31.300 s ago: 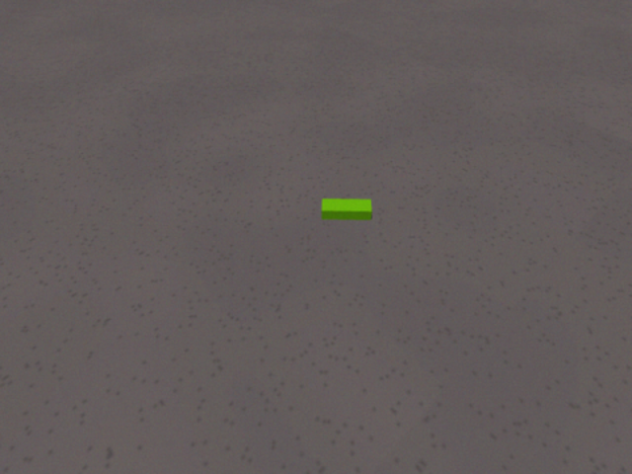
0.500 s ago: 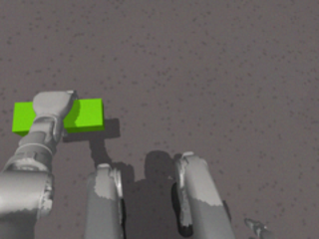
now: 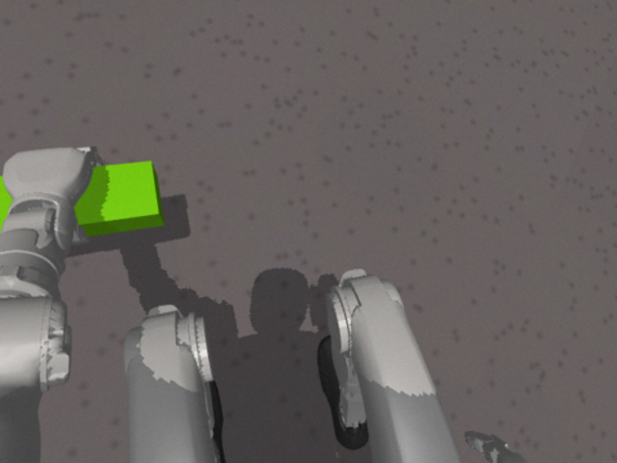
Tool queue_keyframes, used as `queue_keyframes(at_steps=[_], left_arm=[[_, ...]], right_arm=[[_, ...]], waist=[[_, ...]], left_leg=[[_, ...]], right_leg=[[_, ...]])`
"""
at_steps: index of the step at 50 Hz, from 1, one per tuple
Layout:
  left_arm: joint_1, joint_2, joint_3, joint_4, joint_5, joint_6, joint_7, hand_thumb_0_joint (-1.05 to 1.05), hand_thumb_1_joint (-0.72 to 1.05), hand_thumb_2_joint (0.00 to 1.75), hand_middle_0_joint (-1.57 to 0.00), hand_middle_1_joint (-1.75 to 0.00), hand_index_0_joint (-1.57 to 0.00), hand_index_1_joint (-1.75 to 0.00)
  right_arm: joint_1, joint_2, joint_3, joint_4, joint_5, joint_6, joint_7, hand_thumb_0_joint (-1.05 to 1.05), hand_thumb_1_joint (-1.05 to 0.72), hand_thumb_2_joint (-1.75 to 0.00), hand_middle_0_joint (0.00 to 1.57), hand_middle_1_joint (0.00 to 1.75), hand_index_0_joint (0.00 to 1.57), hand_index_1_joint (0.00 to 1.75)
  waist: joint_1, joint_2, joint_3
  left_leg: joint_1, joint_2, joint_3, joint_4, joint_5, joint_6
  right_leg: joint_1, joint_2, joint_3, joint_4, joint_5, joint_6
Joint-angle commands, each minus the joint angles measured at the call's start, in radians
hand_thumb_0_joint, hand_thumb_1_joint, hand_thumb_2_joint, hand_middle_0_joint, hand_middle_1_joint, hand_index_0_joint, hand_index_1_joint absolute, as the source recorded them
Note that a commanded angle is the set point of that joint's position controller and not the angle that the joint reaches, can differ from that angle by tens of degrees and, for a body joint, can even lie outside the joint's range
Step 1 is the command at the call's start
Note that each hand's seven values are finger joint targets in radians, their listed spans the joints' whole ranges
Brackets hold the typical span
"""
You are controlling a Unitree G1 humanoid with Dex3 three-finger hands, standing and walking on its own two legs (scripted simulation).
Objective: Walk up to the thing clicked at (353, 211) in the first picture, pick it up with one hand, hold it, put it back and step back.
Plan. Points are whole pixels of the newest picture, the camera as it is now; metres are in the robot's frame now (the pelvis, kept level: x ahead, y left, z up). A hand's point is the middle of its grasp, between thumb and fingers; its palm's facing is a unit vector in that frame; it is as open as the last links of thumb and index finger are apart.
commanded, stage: crouch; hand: left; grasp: from above
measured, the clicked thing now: (73, 204) +0.48 +0.26 -0.20
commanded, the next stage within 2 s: lower in 0.30 s
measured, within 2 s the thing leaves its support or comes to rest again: neither
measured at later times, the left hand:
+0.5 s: hand (79, 204) +0.49 +0.26 -0.21, palm faces -0.46 -0.03 -0.89, open 10.8 cm
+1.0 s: hand (95, 210) +0.49 +0.26 -0.27, palm faces -0.46 -0.04 -0.89, open 10.8 cm
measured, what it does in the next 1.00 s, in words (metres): lowers itself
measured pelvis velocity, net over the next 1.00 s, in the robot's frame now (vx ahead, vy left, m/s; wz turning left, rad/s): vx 0.00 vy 0.00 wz -0.07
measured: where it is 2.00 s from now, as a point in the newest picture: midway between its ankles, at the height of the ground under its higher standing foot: (278, 430)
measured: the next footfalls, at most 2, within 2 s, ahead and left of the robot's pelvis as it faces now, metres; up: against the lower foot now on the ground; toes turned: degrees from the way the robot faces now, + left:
none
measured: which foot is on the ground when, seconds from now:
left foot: down 0.00-1.00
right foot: down 0.00-1.00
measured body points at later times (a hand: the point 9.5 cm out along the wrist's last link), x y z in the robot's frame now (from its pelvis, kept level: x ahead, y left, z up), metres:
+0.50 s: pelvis +0.00 +0.00 -0.04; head +0.26 +0.06 +0.33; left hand +0.51 +0.26 -0.16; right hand +0.02 -0.28 -0.14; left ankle +0.07 +0.13 -0.34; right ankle +0.10 -0.13 -0.34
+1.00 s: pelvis +0.00 +0.00 -0.07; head +0.27 +0.07 +0.29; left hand +0.51 +0.26 -0.22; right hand +0.01 -0.27 -0.15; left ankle +0.07 +0.13 -0.34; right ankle +0.10 -0.13 -0.34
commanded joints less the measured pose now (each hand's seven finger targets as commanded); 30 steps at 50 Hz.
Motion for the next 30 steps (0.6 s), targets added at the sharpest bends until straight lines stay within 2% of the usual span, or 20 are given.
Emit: queue_keyframes(at_steps=[1,2,3,4,6,8,9,10,14,15,16,17,18,19,21,23,24,25,26,30], left_arm=[[-0.393,0.255,0.041,-0.167,0.004,-0.011,0.059,0.00,0.62,0.86,-0.95,-0.80,-0.97,-0.77],[-0.404,0.268,0.041,-0.167,0.005,-0.014,0.064,0.00,0.60,0.85,-0.94,-0.79,-0.96,-0.77],[-0.377,0.260,0.044,-0.113,0.006,-0.007,0.069,0.00,0.61,0.86,-0.95,-0.79,-0.97,-0.77],[-0.385,0.245,0.032,-0.119,0.003,-0.010,0.071,0.00,0.60,0.86,-0.95,-0.77,-0.96,-0.76],[-0.408,0.265,0.042,-0.109,0.009,-0.014,0.079,0.00,0.61,0.85,-0.94,-0.78,-0.96,-0.76],[-0.393,0.269,0.036,-0.092,0.012,-0.011,0.079,0.00,0.58,0.87,-0.94,-0.78,-0.95,-0.77],[-0.429,0.302,0.051,-0.117,0.012,-0.013,0.087,0.00,0.57,0.87,-0.93,-0.77,-0.94,-0.76],[-0.393,0.284,0.044,-0.081,0.019,-0.007,0.086,0.00,0.58,0.88,-0.93,-0.79,-0.95,-0.77],[-0.398,0.299,0.050,-0.069,0.022,-0.006,0.087,0.00,0.61,0.91,-0.96,-0.79,-0.97,-0.78],[-0.414,0.305,0.048,-0.087,0.015,-0.005,0.088,0.00,0.60,0.90,-0.97,-0.77,-0.97,-0.77],[-0.388,0.302,0.049,-0.058,0.023,-0.002,0.086,0.00,0.61,0.91,-0.97,-0.79,-0.97,-0.79],[-0.377,0.284,0.039,-0.052,0.018,0.001,0.084,0.00,0.62,0.91,-0.97,-0.78,-0.98,-0.78],[-0.401,0.303,0.044,-0.082,0.016,-0.001,0.083,0.00,0.62,0.93,-0.98,-0.79,-0.98,-0.79],[-0.381,0.300,0.043,-0.056,0.020,0.001,0.081,0.00,0.64,0.92,-0.99,-0.80,-1.00,-0.79],[-0.390,0.305,0.036,-0.075,0.008,-0.001,0.075,0.00,0.59,0.95,-1.00,-0.75,-0.99,-0.76],[-0.391,0.311,0.041,-0.063,0.008,-0.003,0.071,0.00,0.62,0.91,-0.99,-0.77,-1.00,-0.77],[-0.381,0.311,0.043,-0.051,0.008,-0.004,0.073,0.00,0.61,0.91,-0.99,-0.76,-0.99,-0.76],[-0.360,0.289,0.025,-0.007,0.009,-0.004,0.070,0.00,0.61,0.91,-1.00,-0.76,-0.99,-0.76],[-0.395,0.299,0.027,-0.036,0.010,-0.011,0.068,0.00,0.61,0.91,-0.99,-0.76,-0.99,-0.76],[-0.383,0.332,0.046,-0.046,0.019,-0.026,0.076,0.00,0.62,0.90,-0.99,-0.77,-0.99,-0.77]], right_arm=[[0.218,-0.252,-0.065,-0.008,-0.006,-0.010,-0.008,0.00,-0.90,-0.90,0.20,0.30,0.20,0.30],[0.212,-0.246,-0.064,-0.008,-0.006,-0.009,-0.007,0.00,-0.90,-0.90,0.20,0.30,0.20,0.30],[0.219,-0.249,-0.061,-0.004,-0.010,-0.011,-0.006,0.00,-0.91,-0.90,0.20,0.30,0.20,0.30],[0.218,-0.246,-0.058,-0.004,-0.010,-0.011,-0.006,0.00,-0.90,-0.90,0.20,0.30,0.20,0.30],[0.225,-0.255,-0.050,-0.001,-0.019,-0.017,-0.004,0.00,-0.90,-0.90,0.20,0.30,0.20,0.30],[0.224,-0.254,-0.040,0.000,-0.018,-0.019,-0.003,0.00,-0.91,-0.90,0.20,0.30,0.20,0.30],[0.225,-0.263,-0.041,0.004,-0.016,-0.018,-0.005,0.00,-0.90,-0.90,0.20,0.30,0.20,0.30],[0.227,-0.261,-0.038,0.001,-0.020,-0.020,-0.003,0.00,-0.91,-0.90,0.20,0.30,0.20,0.30],[0.231,-0.266,-0.028,0.001,-0.025,-0.022,0.004,0.00,-0.91,-0.90,0.20,0.30,0.20,0.30],[0.221,-0.267,-0.027,0.000,-0.021,-0.021,0.001,0.00,-0.90,-0.90,0.20,0.30,0.20,0.30],[0.231,-0.268,-0.020,-0.001,-0.026,-0.022,0.005,0.00,-0.91,-0.90,0.20,0.30,0.20,0.30],[0.231,-0.269,-0.020,-0.002,-0.026,-0.022,0.005,0.00,-0.91,-0.90,0.20,0.30,0.20,0.30],[0.228,-0.274,-0.021,-0.003,-0.023,-0.022,0.006,0.00,-0.91,-0.90,0.20,0.30,0.20,0.30],[0.235,-0.274,-0.019,-0.003,-0.028,-0.023,0.009,0.00,-0.91,-0.90,0.20,0.30,0.20,0.30],[0.225,-0.272,-0.015,0.000,-0.024,-0.021,0.010,0.00,-0.91,-0.90,0.20,0.30,0.20,0.30],[0.231,-0.275,-0.010,-0.004,-0.027,-0.022,0.014,0.00,-0.91,-0.90,0.20,0.30,0.20,0.30],[0.229,-0.277,-0.008,-0.005,-0.028,-0.021,0.013,0.00,-0.90,-0.90,0.20,0.30,0.20,0.30],[0.224,-0.274,-0.002,-0.005,-0.029,-0.021,0.014,0.00,-0.91,-0.90,0.20,0.30,0.20,0.30],[0.229,-0.280,-0.001,-0.006,-0.030,-0.022,0.016,0.00,-0.90,-0.90,0.20,0.30,0.20,0.30],[0.239,-0.286,0.007,0.000,-0.039,-0.028,0.022,0.00,-0.91,-0.90,0.20,0.30,0.20,0.30]], waist=[[-0.021,0.296,-0.735],[-0.010,0.321,-0.754],[-0.026,0.283,-0.712],[-0.032,0.274,-0.704],[-0.048,0.273,-0.679],[-0.039,0.284,-0.690],[-0.026,0.302,-0.711],[-0.037,0.301,-0.698],[-0.049,0.300,-0.671],[-0.036,0.305,-0.686],[-0.049,0.305,-0.664],[-0.048,0.282,-0.667],[-0.047,0.295,-0.681],[-0.055,0.298,-0.660],[-0.042,0.295,-0.676],[-0.058,0.283,-0.651],[-0.055,0.280,-0.647],[-0.068,0.260,-0.613],[-0.084,0.249,-0.608],[-0.074,0.290,-0.636]], left_leg=[[0.533,-0.012,0.066,-0.221,0.222,0.029],[0.534,-0.015,0.075,-0.217,0.221,0.028],[0.516,-0.014,0.071,-0.205,0.196,0.033],[0.493,-0.013,0.073,-0.198,0.186,0.035],[0.467,-0.015,0.075,-0.184,0.166,0.038],[0.474,-0.014,0.075,-0.173,0.179,0.038],[0.482,-0.014,0.072,-0.175,0.182,0.035],[0.485,-0.013,0.069,-0.171,0.187,0.033],[0.454,-0.014,0.070,-0.154,0.179,0.035],[0.452,-0.014,0.071,-0.152,0.179,0.036],[0.439,-0.015,0.071,-0.146,0.188,0.036],[0.440,-0.013,0.072,-0.136,0.193,0.039],[0.440,-0.014,0.069,-0.136,0.196,0.038],[0.435,-0.014,0.073,-0.124,0.203,0.038],[0.417,-0.014,0.075,-0.118,0.210,0.040],[0.396,-0.013,0.071,-0.106,0.211,0.041],[0.394,-0.014,0.068,-0.106,0.208,0.039],[0.370,-0.012,0.068,-0.095,0.204,0.042],[0.362,-0.012,0.065,-0.084,0.196,0.045],[0.401,-0.010,0.062,-0.063,0.261,0.038]], right_leg=[[0.311,0.014,-0.098,-0.179,0.226,-0.084],[0.326,0.021,-0.098,-0.171,0.227,-0.089],[0.303,0.017,-0.100,-0.175,0.209,-0.084],[0.304,0.021,-0.103,-0.177,0.202,-0.083],[0.292,0.017,-0.102,-0.170,0.189,-0.081],[0.293,0.021,-0.105,-0.159,0.201,-0.082],[0.281,0.019,-0.105,-0.149,0.202,-0.084],[0.281,0.019,-0.111,-0.141,0.205,-0.084],[0.272,0.020,-0.116,-0.131,0.201,-0.083],[0.268,0.024,-0.115,-0.128,0.202,-0.084],[0.276,0.021,-0.117,-0.125,0.213,-0.082],[0.281,0.023,-0.118,-0.127,0.222,-0.079],[0.271,0.022,-0.119,-0.118,0.221,-0.081],[0.281,0.021,-0.117,-0.119,0.232,-0.078],[0.302,0.028,-0.116,-0.112,0.241,-0.079],[0.295,0.027,-0.122,-0.104,0.243,-0.076],[0.286,0.027,-0.126,-0.102,0.236,-0.078],[0.286,0.032,-0.127,-0.099,0.239,-0.076],[0.274,0.032,-0.129,-0.099,0.234,-0.074],[0.299,0.034,-0.136,-0.071,0.294,-0.074]])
